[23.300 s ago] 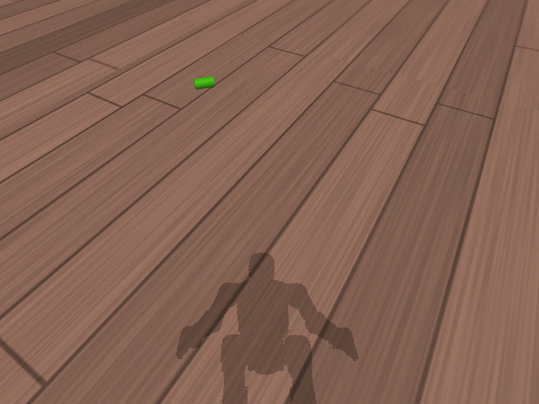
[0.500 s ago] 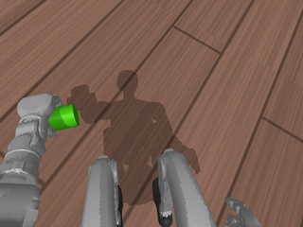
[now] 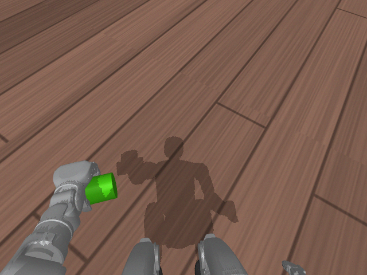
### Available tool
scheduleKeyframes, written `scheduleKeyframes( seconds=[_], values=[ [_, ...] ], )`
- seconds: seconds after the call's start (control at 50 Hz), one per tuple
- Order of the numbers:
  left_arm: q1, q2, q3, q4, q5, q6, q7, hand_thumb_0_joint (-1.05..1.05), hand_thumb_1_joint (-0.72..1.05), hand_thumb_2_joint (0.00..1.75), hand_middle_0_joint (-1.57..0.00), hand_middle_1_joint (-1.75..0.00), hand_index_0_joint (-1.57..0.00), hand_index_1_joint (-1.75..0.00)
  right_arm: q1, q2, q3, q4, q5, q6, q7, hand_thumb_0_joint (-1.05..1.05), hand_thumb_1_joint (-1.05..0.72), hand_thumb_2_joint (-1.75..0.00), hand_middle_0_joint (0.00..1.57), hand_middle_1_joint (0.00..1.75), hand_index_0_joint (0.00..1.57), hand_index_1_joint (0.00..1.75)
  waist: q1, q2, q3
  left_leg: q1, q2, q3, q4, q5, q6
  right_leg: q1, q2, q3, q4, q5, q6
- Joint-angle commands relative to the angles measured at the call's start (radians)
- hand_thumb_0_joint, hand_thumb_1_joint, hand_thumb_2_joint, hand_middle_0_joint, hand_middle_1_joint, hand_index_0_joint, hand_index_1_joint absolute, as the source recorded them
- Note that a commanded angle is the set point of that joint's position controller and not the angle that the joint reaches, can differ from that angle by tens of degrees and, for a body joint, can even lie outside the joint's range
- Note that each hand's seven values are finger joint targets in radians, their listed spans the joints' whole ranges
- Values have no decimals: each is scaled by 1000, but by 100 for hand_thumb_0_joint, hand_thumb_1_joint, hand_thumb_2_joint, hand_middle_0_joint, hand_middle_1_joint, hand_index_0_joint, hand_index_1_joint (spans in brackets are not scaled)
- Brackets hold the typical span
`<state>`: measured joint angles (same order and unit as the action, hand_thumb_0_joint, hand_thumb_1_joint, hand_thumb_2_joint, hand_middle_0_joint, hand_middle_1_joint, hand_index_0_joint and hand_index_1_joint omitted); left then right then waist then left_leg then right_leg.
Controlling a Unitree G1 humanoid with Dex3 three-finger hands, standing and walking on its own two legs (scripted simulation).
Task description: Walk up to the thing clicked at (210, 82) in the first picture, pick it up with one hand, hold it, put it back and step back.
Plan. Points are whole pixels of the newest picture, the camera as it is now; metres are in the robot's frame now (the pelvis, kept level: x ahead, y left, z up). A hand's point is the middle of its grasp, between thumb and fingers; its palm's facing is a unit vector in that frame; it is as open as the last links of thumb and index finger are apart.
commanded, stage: lift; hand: left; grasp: from above
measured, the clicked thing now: (88, 191) +0.35 +0.24 -0.13
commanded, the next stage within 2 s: hold in 0.52 s
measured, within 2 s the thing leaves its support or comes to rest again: neither
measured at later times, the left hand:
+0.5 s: hand (80, 170) +0.36 +0.22 -0.01, palm faces -0.44 -0.11 -0.89, open 9.6 cm
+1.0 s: hand (77, 161) +0.36 +0.21 +0.03, palm faces -0.43 -0.09 -0.90, open 9.6 cm
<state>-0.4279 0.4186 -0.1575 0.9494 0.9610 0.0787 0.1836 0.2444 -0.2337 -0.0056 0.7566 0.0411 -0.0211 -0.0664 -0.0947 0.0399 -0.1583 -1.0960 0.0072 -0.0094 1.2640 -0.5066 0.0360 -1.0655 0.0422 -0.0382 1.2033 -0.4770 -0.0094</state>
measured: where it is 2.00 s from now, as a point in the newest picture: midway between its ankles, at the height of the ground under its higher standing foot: outside the picture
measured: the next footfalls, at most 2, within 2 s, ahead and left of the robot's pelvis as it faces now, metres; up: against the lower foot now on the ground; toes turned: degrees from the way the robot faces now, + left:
none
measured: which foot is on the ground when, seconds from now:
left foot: down 0.00-1.00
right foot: down 0.00-1.00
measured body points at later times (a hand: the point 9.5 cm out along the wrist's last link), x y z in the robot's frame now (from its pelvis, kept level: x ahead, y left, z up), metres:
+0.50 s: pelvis +0.04 -0.01 +0.08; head +0.10 -0.01 +0.52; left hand +0.38 +0.22 +0.04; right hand +0.11 -0.28 -0.05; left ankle +0.05 +0.09 -0.63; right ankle +0.05 -0.12 -0.63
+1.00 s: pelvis +0.05 -0.01 +0.10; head +0.09 -0.02 +0.55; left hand +0.38 +0.21 +0.08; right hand +0.15 -0.28 -0.02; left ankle +0.05 +0.09 -0.63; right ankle +0.05 -0.12 -0.63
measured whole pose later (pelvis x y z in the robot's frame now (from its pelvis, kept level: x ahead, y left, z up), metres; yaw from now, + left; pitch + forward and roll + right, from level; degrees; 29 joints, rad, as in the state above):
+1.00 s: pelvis +0.05 -0.01 +0.10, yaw +0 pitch +6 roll +0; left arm -0.33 0.34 -0.22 0.86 0.97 0.10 0.15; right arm 0.26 -0.27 -0.05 0.72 0.05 0.02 -0.04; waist -0.05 0.04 -0.05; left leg -0.42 -0.01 0.02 0.63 -0.32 0.02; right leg -0.42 0.03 0.01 0.61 -0.30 -0.02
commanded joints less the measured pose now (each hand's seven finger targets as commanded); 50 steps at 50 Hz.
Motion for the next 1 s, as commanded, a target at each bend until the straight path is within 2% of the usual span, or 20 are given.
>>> scheduleKeyframes(
  seconds=[0.0,0.06,0.12,0.16,0.2,0.26,0.34,0.38,0.4,0.46,0.52,0.56,0.64,0.68,0.72,0.76,0.8,0.84,0.9,0.98],
  values=[
    [-310,164,40,-151,14,-17,64,0,75,60,-115,-41,-113,-43,64,-165,-57,-72,-5,-35,-9,0,-89,-90,20,30,20,30,-5,62,-295,369,0,-41,-306,102,-22,210,19,15,-251,91,-26],
    [-332,185,51,-200,16,-16,73,0,75,64,-115,-44,-112,-47,69,-165,-61,-76,-6,-33,-6,0,-89,-90,20,30,20,30,17,80,-339,455,0,-34,-344,210,-26,293,18,14,-288,175,-27],
    [-317,204,66,-208,27,-10,84,0,73,66,-115,-43,-112,-46,75,-167,-60,-80,-7,-27,-2,0,-89,-90,20,30,20,30,20,70,-319,502,-7,-19,-376,276,-25,355,16,22,-332,233,-26],
    [-308,174,53,-203,23,-4,85,0,73,64,-115,-41,-112,-44,78,-164,-61,-78,-8,-24,1,0,-89,-90,20,30,20,30,18,51,-311,538,-5,-17,-397,309,-25,382,15,22,-359,260,-25],
    [-309,181,64,-205,14,3,90,0,73,62,-115,-39,-112,-42,77,-166,-63,-87,-9,-22,3,0,-89,-90,20,30,20,30,22,56,-312,570,-6,-14,-427,324,-27,425,14,24,-390,274,-25],
    [-296,169,50,-191,13,11,81,0,71,60,-114,-37,-111,-40,77,-166,-65,-87,-7,-16,5,0,-89,-90,20,30,20,30,23,55,-301,619,-6,-13,-458,373,-27,464,12,27,-427,309,-23],
    [-265,149,39,-189,1,3,65,0,74,60,-117,-35,-114,-39,68,-167,-73,-100,-3,-8,10,0,-89,-90,20,30,20,30,27,23,-235,634,-14,-3,-514,350,-26,514,7,36,-492,306,-16],
    [-281,128,24,-196,-1,1,60,0,73,61,-115,-38,-112,-41,73,-165,-74,-99,-2,-8,11,0,-88,-90,20,30,20,30,22,20,-244,654,-15,-3,-530,363,-25,539,6,43,-514,317,-14],
    [-265,141,32,-194,-1,2,62,0,74,59,-115,-38,-113,-41,67,-165,-74,-103,-2,-7,11,0,-88,-90,20,30,20,30,32,8,-235,649,-19,2,-539,364,-23,566,5,46,-526,326,-12],
    [-263,153,38,-204,1,0,61,0,75,59,-116,-38,-113,-41,60,-166,-76,-109,1,-4,12,0,-89,-90,20,30,20,30,35,5,-230,664,-24,7,-563,378,-22,607,1,54,-549,347,-9],
    [-279,134,25,-237,7,-3,59,0,73,57,-115,-36,-112,-39,61,-168,-81,-104,1,-4,13,0,-88,-90,20,30,20,30,25,27,-253,741,-17,3,-579,442,-27,604,5,47,-558,382,-14],
    [-257,153,42,-238,9,0,63,0,74,56,-115,-36,-112,-38,64,-173,-84,-105,2,-2,13,0,-88,-90,20,30,20,30,38,21,-259,762,-19,9,-585,479,-24,631,4,48,-570,414,-13],
    [-262,141,26,-255,13,9,64,0,74,56,-114,-39,-113,-41,47,-175,-83,-109,6,1,12,0,-89,-89,20,30,20,30,36,-3,-235,759,-29,19,-609,474,-19,686,-4,62,-603,448,-3],
    [-270,159,34,-251,21,14,59,0,74,57,-114,-39,-112,-41,47,-175,-84,-110,5,3,12,0,-88,-89,20,30,20,30,42,-1,-241,774,-30,21,-618,489,-17,699,-4,63,-614,462,-2],
    [-259,142,21,-260,18,17,51,0,78,57,-117,-39,-116,-40,44,-175,-85,-109,6,2,15,0,-88,-89,20,30,20,30,40,-6,-245,795,-29,24,-620,520,-13,709,-4,67,-619,498,1],
    [-251,124,14,-251,12,23,40,0,76,57,-115,-41,-114,-42,42,-176,-84,-111,7,3,17,0,-88,-89,20,30,20,30,33,-13,-210,794,-28,19,-642,510,-16,709,-2,61,-629,479,-4],
    [-251,149,29,-262,16,24,35,0,76,56,-116,-38,-114,-40,35,-179,-88,-118,6,5,18,0,-88,-89,20,30,20,30,50,17,-204,817,-30,22,-658,503,-20,714,-3,61,-646,456,-8],
    [-254,130,10,-271,16,22,21,0,76,52,-115,-37,-114,-39,30,-177,-86,-122,5,4,21,0,-88,-89,20,30,20,30,43,5,-196,826,-24,16,-670,514,-21,721,1,58,-650,461,-9],
    [-222,140,19,-274,19,20,12,0,76,55,-116,-39,-114,-40,15,-177,-85,-140,9,9,22,0,-89,-90,20,30,20,30,56,-12,-168,818,-30,17,-694,483,-20,751,-3,61,-669,443,-8],
    [-253,143,20,-310,20,25,12,0,75,56,-115,-39,-113,-41,3,-177,-85,-148,10,11,23,0,-89,-90,20,30,20,30,58,0,-180,853,-27,19,-712,498,-21,768,-2,62,-685,454,-9]
  ],
)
